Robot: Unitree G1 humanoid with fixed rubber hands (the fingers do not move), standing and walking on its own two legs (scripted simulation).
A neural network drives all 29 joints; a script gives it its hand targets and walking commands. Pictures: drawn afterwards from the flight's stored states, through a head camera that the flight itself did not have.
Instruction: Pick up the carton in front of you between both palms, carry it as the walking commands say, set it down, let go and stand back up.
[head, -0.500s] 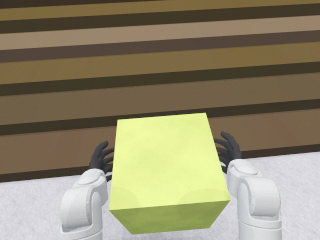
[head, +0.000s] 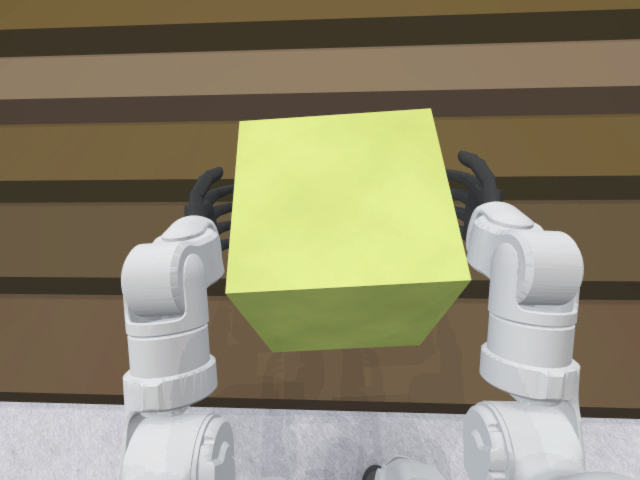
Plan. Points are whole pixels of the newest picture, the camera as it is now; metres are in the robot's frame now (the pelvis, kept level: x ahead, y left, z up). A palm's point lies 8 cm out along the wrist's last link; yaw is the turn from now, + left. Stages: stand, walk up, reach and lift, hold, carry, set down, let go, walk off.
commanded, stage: carry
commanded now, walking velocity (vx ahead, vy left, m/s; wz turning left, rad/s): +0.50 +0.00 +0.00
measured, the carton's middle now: (340, 247) +0.36 +0.00 +0.08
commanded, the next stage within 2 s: none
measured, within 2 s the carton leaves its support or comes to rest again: neither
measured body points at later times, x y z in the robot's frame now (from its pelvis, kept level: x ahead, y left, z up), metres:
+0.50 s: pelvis +0.28 +0.01 +0.02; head +0.39 +0.00 +0.46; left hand +0.68 +0.11 +0.13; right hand +0.65 -0.19 +0.14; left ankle +0.22 +0.11 -0.72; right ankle +0.24 -0.09 -0.53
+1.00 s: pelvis +0.49 -0.05 +0.13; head +0.52 -0.05 +0.58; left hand +0.84 +0.13 +0.26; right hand +0.87 -0.17 +0.27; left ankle +0.54 +0.04 -0.58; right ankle +0.46 -0.10 -0.60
